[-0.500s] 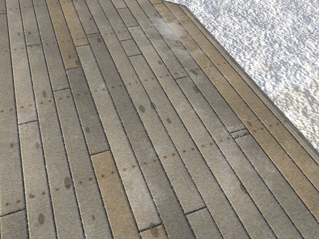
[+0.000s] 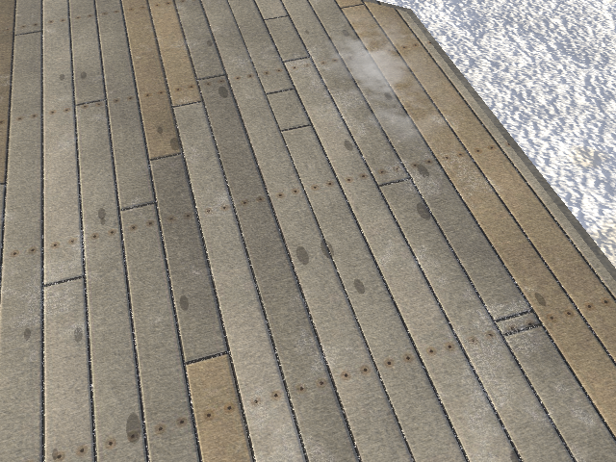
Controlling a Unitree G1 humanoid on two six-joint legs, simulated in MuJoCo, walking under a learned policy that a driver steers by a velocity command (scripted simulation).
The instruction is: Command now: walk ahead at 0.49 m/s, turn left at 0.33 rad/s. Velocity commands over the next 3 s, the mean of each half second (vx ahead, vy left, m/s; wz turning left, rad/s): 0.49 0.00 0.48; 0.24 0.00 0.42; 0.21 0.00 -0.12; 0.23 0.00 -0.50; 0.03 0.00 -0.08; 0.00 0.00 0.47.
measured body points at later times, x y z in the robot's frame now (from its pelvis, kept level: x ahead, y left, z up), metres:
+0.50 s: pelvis +0.29 +0.08 -0.01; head +0.33 +0.10 +0.44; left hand +0.30 +0.37 -0.14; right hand +0.49 -0.14 -0.12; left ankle +0.34 +0.16 -0.74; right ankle +0.19 -0.10 -0.63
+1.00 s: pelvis +0.51 +0.11 -0.01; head +0.55 +0.12 +0.44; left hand +0.53 +0.41 -0.11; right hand +0.74 -0.08 -0.13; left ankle +0.38 +0.19 -0.67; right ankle +0.64 +0.07 -0.74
